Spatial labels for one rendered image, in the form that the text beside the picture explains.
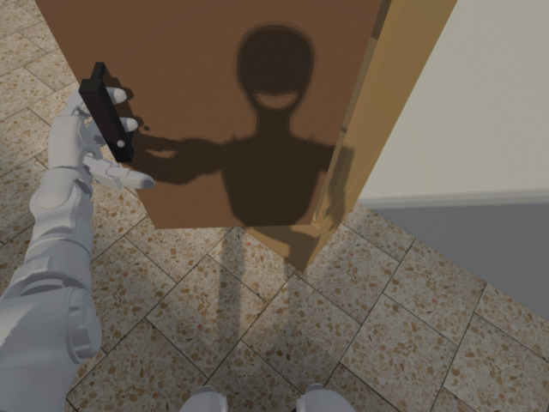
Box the robot right thigh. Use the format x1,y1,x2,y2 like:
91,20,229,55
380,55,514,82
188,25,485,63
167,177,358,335
296,390,356,412

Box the robot left upper arm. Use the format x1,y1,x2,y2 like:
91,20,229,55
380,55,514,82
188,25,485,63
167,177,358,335
0,287,102,412

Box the robot left hand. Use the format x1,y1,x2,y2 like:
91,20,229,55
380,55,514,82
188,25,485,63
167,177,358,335
47,86,155,191

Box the cupboard door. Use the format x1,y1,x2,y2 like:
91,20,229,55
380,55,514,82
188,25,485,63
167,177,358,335
34,0,382,229

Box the left robot forearm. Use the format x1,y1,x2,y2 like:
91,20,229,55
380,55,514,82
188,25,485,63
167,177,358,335
0,167,94,301

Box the robot left shin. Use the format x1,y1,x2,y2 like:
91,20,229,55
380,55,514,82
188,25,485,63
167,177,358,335
196,385,215,394

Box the handle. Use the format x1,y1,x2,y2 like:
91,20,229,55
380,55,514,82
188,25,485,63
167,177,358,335
78,62,135,162

